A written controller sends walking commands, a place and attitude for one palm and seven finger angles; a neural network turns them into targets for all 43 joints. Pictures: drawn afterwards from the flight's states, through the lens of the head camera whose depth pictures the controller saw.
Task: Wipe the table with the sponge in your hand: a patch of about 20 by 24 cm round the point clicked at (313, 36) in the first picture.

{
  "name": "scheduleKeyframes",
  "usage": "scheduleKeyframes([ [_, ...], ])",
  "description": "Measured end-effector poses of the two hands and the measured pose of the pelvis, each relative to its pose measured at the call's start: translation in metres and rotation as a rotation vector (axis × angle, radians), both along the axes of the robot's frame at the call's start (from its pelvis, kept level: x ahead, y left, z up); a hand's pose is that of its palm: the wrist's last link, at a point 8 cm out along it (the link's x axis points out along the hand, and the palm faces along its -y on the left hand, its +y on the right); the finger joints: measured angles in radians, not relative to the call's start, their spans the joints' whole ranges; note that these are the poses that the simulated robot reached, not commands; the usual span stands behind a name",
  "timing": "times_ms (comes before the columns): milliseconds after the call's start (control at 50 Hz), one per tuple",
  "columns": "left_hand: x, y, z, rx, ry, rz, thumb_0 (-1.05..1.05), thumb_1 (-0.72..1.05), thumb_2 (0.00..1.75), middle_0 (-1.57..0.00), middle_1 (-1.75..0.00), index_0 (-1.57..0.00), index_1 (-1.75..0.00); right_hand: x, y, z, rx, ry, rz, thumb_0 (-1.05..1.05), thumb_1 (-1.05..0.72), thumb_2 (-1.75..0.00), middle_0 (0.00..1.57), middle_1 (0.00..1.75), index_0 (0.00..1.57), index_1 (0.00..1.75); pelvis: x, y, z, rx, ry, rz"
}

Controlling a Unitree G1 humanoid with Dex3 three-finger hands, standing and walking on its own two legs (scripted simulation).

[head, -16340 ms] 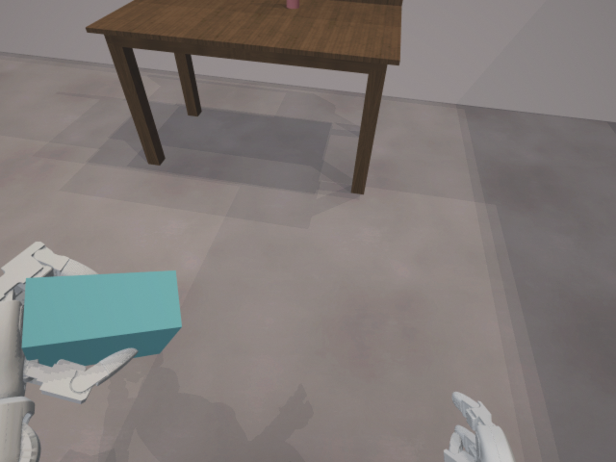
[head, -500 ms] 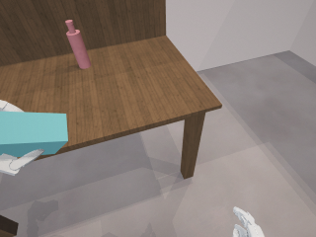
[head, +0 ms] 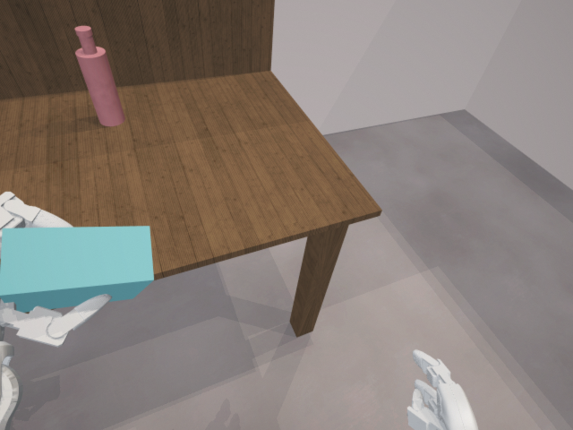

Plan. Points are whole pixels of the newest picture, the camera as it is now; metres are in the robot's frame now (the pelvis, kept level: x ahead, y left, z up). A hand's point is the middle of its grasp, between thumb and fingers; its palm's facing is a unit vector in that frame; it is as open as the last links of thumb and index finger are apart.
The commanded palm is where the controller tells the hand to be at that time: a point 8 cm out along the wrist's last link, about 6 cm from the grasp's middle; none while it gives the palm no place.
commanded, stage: shuffle to correct the standing spot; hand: left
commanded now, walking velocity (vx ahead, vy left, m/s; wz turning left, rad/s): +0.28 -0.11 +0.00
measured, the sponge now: (101, 268) +0.24 +0.24 +0.15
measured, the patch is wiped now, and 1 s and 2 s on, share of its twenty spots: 0.00 0.00 0.00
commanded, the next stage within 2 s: come to a stop and stand still in 1.08 s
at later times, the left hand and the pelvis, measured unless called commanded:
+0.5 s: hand (142, 196) +0.33 +0.22 +0.17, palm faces +0.34 -0.83 -0.45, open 10.0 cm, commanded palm +0.25 +0.27 +0.18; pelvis +0.10 -0.02 -0.01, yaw +2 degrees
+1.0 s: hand (173, 158) +0.38 +0.20 +0.19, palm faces +0.43 -0.79 -0.43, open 10.0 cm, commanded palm +0.33 +0.22 +0.18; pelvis +0.18 -0.06 +0.00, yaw +1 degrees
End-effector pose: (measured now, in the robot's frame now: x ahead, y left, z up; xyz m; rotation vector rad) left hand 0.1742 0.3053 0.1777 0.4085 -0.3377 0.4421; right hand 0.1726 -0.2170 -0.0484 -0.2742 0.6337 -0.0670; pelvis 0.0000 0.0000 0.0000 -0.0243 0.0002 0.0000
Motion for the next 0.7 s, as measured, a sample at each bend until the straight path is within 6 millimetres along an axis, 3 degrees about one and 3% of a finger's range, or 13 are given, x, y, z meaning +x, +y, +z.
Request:
scheduleKeyframes([
  [80,0.020,-0.017,-0.024,-0.056,0.093,-0.041,-0.01,-0.51,1.03,-0.75,-1.33,-0.78,-1.32,0.007,0.012,-0.016,0.038,0.051,0.021,0.02,-0.90,-0.90,0.20,0.30,0.20,0.30,0.014,-0.001,-0.004,-0.009,-0.010,0.015],
  [140,0.033,-0.025,-0.028,-0.041,0.112,-0.074,-0.01,-0.51,1.03,-0.75,-1.33,-0.78,-1.32,0.014,0.015,-0.024,0.052,0.083,0.025,0.02,-0.90,-0.90,0.21,0.30,0.20,0.30,0.024,-0.005,-0.008,-0.025,-0.004,0.016],
  [320,0.065,-0.020,0.001,0.076,-0.045,-0.096,-0.01,-0.51,1.03,-0.76,-1.33,-0.78,-1.32,0.040,-0.005,-0.031,0.005,0.095,-0.034,0.02,-0.90,-0.90,0.21,0.30,0.21,0.30,0.054,-0.004,-0.020,-0.002,-0.007,-0.008],
  [420,0.099,-0.031,0.015,0.093,-0.012,-0.120,-0.01,-0.51,1.03,-0.76,-1.33,-0.78,-1.32,0.047,-0.015,-0.027,0.043,0.128,-0.078,0.02,-0.90,-0.90,0.20,0.30,0.20,0.30,0.079,-0.009,-0.007,-0.020,-0.020,0.004],
  [480,0.113,-0.041,0.012,0.129,0.036,-0.141,-0.01,-0.51,1.03,-0.76,-1.33,-0.78,-1.31,0.056,-0.024,-0.032,0.048,0.139,-0.091,0.02,-0.90,-0.90,0.20,0.30,0.20,0.30,0.096,-0.015,-0.009,-0.028,-0.038,0.024],
  [580,0.113,-0.047,-0.001,0.205,0.046,-0.119,-0.01,-0.51,1.03,-0.76,-1.32,-0.78,-1.31,0.089,-0.044,-0.057,0.014,0.157,-0.059,0.02,-0.90,-0.90,0.20,0.30,0.20,0.30,0.116,-0.028,-0.032,-0.020,-0.083,0.035],
  [700,0.113,-0.044,-0.011,0.051,-0.015,-0.035,-0.01,-0.51,1.03,-0.76,-1.32,-0.78,-1.31,0.122,-0.045,-0.030,-0.030,0.123,-0.001,0.02,-0.91,-0.90,0.20,0.30,0.20,0.30,0.128,-0.039,-0.022,0.006,-0.073,0.015],
])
